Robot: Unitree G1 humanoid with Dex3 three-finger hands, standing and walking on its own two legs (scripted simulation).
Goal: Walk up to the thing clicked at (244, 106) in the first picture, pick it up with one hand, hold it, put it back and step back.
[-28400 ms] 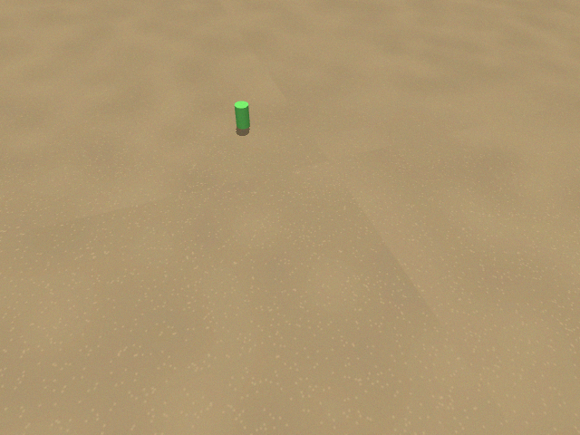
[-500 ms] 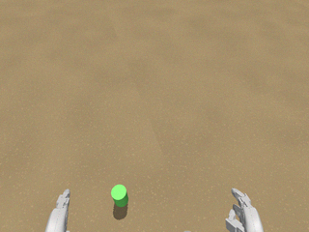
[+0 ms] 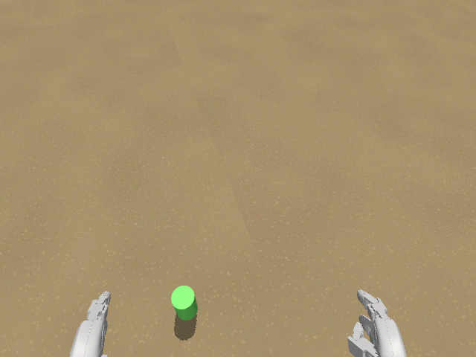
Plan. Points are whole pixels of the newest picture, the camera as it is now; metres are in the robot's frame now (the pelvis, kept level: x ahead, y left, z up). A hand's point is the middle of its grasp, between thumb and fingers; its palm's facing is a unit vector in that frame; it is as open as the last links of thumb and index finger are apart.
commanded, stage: stand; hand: left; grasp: from the side
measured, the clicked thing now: (185, 303) +0.41 +0.18 -0.65
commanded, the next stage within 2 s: none
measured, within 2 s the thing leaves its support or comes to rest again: neither
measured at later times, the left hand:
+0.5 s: hand out of the picture +0.10 +0.24 -0.11, palm faces -0.02 -0.94 -0.33, open 7.8 cm
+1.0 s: hand out of the picture +0.04 +0.26 -0.11, palm faces +0.00 -0.94 -0.34, open 7.4 cm
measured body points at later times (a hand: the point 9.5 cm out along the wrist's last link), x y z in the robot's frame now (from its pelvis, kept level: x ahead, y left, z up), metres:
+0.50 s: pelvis -0.01 +0.01 +0.02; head +0.00 +0.02 +0.47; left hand +0.10 +0.29 -0.09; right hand +0.10 -0.28 -0.09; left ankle -0.01 +0.13 -0.69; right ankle +0.00 -0.13 -0.69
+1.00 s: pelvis -0.01 +0.01 +0.06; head -0.01 +0.01 +0.51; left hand +0.04 +0.30 -0.08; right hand +0.06 -0.27 -0.09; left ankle -0.01 +0.13 -0.69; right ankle +0.00 -0.13 -0.69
